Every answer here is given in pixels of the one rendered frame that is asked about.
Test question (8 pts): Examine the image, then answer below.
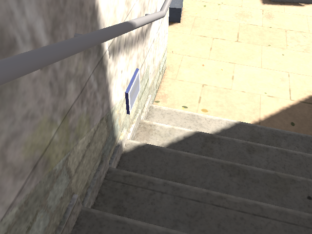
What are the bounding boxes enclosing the stairs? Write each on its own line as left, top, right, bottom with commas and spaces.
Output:
70, 104, 312, 234

